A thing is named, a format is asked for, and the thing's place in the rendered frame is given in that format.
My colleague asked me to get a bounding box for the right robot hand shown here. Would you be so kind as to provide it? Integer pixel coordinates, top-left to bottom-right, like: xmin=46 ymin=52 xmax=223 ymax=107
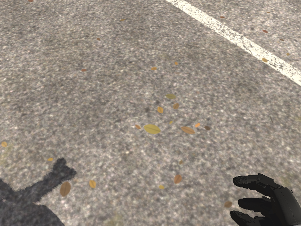
xmin=230 ymin=173 xmax=301 ymax=226

